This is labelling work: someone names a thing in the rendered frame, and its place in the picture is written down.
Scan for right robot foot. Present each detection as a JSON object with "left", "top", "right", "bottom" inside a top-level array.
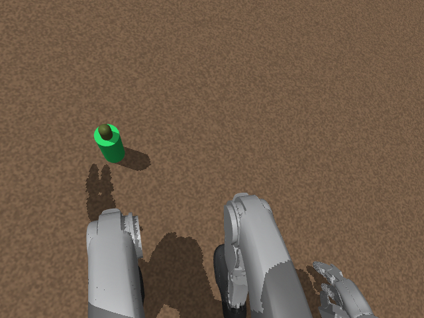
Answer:
[{"left": 213, "top": 244, "right": 246, "bottom": 318}]

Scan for right robot hand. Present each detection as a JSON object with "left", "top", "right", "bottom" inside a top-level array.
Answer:
[{"left": 313, "top": 261, "right": 374, "bottom": 318}]

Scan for bottle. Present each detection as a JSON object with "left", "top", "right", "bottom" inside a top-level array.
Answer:
[{"left": 94, "top": 124, "right": 125, "bottom": 163}]

